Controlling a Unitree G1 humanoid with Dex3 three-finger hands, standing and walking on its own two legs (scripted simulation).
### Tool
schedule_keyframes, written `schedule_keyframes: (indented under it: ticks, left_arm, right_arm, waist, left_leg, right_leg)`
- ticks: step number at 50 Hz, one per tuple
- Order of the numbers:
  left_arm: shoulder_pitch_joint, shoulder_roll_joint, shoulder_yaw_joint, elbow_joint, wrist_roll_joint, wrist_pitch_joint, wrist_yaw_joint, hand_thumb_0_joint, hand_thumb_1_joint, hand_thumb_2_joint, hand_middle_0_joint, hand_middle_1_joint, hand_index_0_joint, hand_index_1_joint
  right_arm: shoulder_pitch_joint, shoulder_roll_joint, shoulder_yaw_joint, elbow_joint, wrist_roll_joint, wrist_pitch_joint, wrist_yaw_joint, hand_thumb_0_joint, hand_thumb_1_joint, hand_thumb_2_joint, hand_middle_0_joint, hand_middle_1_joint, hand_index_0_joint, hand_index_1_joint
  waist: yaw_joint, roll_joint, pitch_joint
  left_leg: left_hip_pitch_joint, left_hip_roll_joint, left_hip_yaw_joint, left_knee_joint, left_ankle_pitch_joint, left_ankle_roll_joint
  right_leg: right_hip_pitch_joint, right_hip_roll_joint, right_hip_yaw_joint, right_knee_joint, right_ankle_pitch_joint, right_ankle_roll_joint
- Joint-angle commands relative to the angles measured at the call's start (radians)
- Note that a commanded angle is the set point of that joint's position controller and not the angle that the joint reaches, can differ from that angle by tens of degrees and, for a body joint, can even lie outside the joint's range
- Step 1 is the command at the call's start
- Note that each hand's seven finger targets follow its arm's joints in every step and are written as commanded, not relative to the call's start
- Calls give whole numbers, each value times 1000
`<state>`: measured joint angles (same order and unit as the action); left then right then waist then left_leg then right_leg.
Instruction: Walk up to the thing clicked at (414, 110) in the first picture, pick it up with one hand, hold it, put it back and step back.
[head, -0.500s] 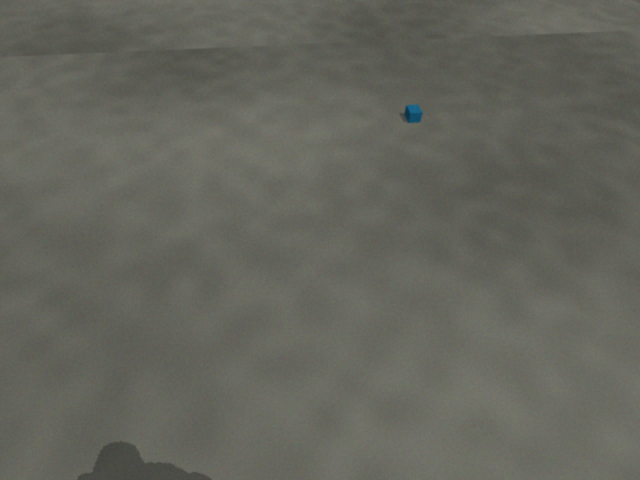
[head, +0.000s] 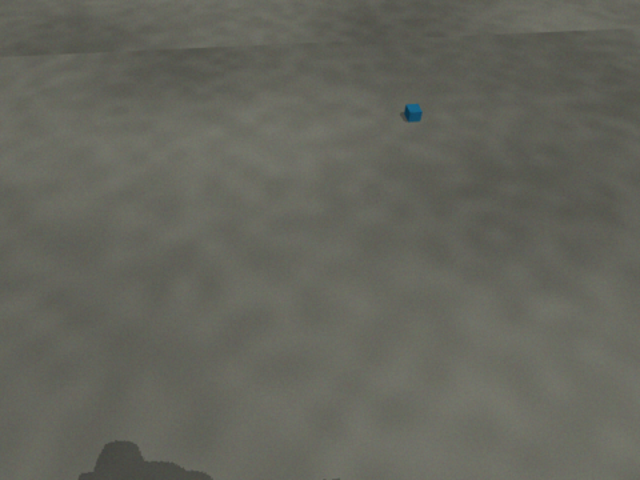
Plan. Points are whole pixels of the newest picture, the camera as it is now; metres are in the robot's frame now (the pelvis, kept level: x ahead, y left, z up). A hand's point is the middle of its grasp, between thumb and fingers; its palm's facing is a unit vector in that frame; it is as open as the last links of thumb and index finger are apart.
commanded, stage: stand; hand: left
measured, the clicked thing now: (413, 112) +2.11 -0.55 -0.75
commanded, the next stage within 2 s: walk up in 0.62 s
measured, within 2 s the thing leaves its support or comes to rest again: neither
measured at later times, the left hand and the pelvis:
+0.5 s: hand out of the picture +0.09 +0.25 -0.15, palm faces -0.03 -0.94 -0.34, open 7.4 cm; pelvis +0.01 +0.00 +0.00, yaw +0 degrees
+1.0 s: hand (185, 432) +0.22 +0.20 -0.13, palm faces -0.13 -0.88 -0.45, open 7.4 cm; pelvis +0.10 -0.11 -0.03, yaw -10 degrees
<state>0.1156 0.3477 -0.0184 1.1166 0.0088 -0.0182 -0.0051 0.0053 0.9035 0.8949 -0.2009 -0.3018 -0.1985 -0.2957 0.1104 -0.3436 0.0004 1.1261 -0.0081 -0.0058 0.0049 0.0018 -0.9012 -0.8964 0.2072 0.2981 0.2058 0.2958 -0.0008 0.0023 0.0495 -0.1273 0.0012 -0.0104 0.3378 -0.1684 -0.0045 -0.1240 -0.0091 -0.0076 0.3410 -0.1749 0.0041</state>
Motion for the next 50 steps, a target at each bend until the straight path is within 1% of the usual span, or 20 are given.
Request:
schedule_keyframes:
  ticks: [1,8,25,28,30,31,32,33,34,35,36,37,40,42,44,46,47,48,49,50]
  left_arm:
    - [-32,209,48,-58,1,-16,13,0,900,900,-200,-300,-200,-300]
    - [-43,215,50,-66,0,-19,14,0,900,900,-200,-300,-200,-300]
    - [-43,212,51,-61,0,-14,15,0,900,900,-200,-300,-200,-300]
    - [-39,213,51,-61,0,-15,14,0,900,900,-200,-300,-200,-300]
    - [-39,215,52,-66,1,-16,15,0,900,900,-200,-300,-200,-300]
    - [8,328,141,-152,27,-16,-35,0,900,900,-200,-300,-200,-300]
    - [-77,304,134,-171,32,-8,-58,0,900,900,-200,-300,-200,-300]
    - [-162,266,134,-207,30,-2,-70,0,900,900,-200,-300,-200,-300]
    - [-213,263,132,-239,41,-3,-79,0,900,900,-200,-300,-200,-300]
    - [-206,272,136,-252,36,-11,-82,0,900,900,-200,-300,-200,-300]
    - [-180,282,140,-247,35,-20,-90,0,900,900,-200,-300,-200,-300]
    - [-137,290,144,-233,30,-23,-100,0,900,900,-200,-300,-200,-300]
    - [29,278,153,-202,19,0,-136,0,900,900,-200,-300,-200,-300]
    - [-1,264,155,-216,17,6,-145,0,900,900,-200,-300,-200,-300]
    - [-1,272,161,-216,17,3,-144,0,900,900,-200,-300,-200,-300]
    - [51,283,165,-192,21,-3,-138,0,900,900,-200,-300,-200,-300]
    - [126,284,171,-162,24,-7,-129,0,900,900,-200,-300,-200,-300]
    - [213,307,182,-132,29,-18,-115,0,900,900,-200,-300,-200,-300]
    - [359,371,208,-89,33,-32,-91,0,900,900,-200,-300,-200,-300]
    - [403,442,222,-106,37,-41,-72,0,900,900,-200,-300,-200,-300]
  right_arm:
    - [-32,-212,-38,-54,1,-24,-11,0,-900,-900,200,300,200,300]
    - [-32,-210,-37,-56,0,-28,-13,0,-900,-900,200,300,200,300]
    - [-38,-210,-36,-54,0,-25,-14,0,-900,-900,200,300,200,300]
    - [-27,-216,-38,-52,1,-23,-14,0,-900,-900,200,300,200,300]
    - [-35,-216,-38,-57,-2,-25,-13,0,-900,-900,200,300,200,300]
    - [35,-354,-125,-139,-33,-59,6,0,-900,-900,200,300,200,300]
    - [64,-369,-141,-123,-40,-68,11,0,-900,-900,200,300,200,300]
    - [106,-406,-160,-118,-41,-73,10,0,-900,-900,200,300,200,300]
    - [119,-413,-168,-132,-36,-81,9,0,-900,-900,200,300,200,300]
    - [90,-419,-169,-152,-34,-90,7,0,-900,-900,200,300,200,300]
    - [79,-402,-171,-161,-34,-97,4,0,-900,-900,200,300,200,300]
    - [70,-381,-167,-172,-35,-102,6,0,-900,-900,200,300,200,300]
    - [-60,-375,-168,-224,-46,-107,17,0,-900,-900,200,300,200,300]
    - [-82,-383,-170,-228,-51,-107,26,0,-900,-900,200,300,200,300]
    - [-71,-383,-168,-226,-53,-102,33,0,-900,-900,200,300,200,300]
    - [-79,-382,-164,-223,-48,-93,34,0,-900,-900,200,300,200,300]
    - [-94,-376,-161,-224,-44,-86,33,0,-900,-900,200,300,200,300]
    - [-82,-341,-149,-223,-48,-77,34,0,-900,-900,200,300,200,300]
    - [-65,-255,-117,-235,-49,-71,39,0,-900,-900,200,300,200,300]
    - [-72,-175,-78,-278,-33,-72,47,0,-900,-900,200,300,200,300]
  waist:
    - [-2,-4,-45]
    - [-2,1,-106]
    - [2,-4,-51]
    - [-2,-6,-51]
    - [0,7,-81]
    - [-20,-27,-195]
    - [-62,25,-102]
    - [-102,188,-22]
    - [-114,168,26]
    - [-94,113,45]
    - [-72,69,15]
    - [-48,51,-18]
    - [39,150,-60]
    - [36,196,-16]
    - [29,173,6]
    - [51,134,23]
    - [95,77,18]
    - [130,-57,-16]
    - [209,-336,-52]
    - [219,-488,3]
  left_leg:
    - [8,114,-97,-64,30,29]
    - [36,122,-88,-47,154,29]
    - [17,124,-95,-69,100,25]
    - [23,120,-89,-67,77,26]
    - [37,123,-88,-60,117,26]
    - [129,135,-91,38,-452,95]
    - [205,179,-155,-3,-612,121]
    - [211,314,-320,-156,-750,179]
    - [183,453,-416,-238,-699,236]
    - [152,497,-443,-254,-607,256]
    - [162,480,-415,-259,-558,245]
    - [179,431,-354,-248,-526,228]
    - [84,331,-115,-236,-513,176]
    - [-49,286,-5,-215,-487,150]
    - [-103,267,47,-180,-483,144]
    - [-172,269,83,-93,-534,143]
    - [-231,266,109,-2,-582,135]
    - [-284,208,151,204,-535,122]
    - [-433,95,213,593,-463,87]
    - [-682,5,152,891,-466,41]
  right_leg:
    - [-24,-118,101,-79,12,-29]
    - [36,-126,97,-49,147,-32]
    - [11,-118,91,-73,64,-32]
    - [5,-121,102,-86,63,-31]
    - [24,-125,98,-73,108,-33]
    - [-122,-71,143,20,-409,-65]
    - [-390,-50,112,110,-486,-58]
    - [-564,-20,20,371,-350,-29]
    - [-661,-55,52,517,-272,-23]
    - [-665,-98,123,561,-254,-25]
    - [-626,-126,146,560,-245,-28]
    - [-596,-127,134,572,-237,-22]
    - [-430,-121,31,519,-196,0]
    - [-308,-130,-5,423,-159,2]
    - [-241,-112,-48,352,-131,2]
    - [-145,-93,-106,323,-98,-4]
    - [-49,-71,-140,288,-46,-12]
    - [61,-26,-151,249,-91,-14]
    - [201,-33,-27,146,-291,-47]
    - [189,-216,393,-78,-661,-102]
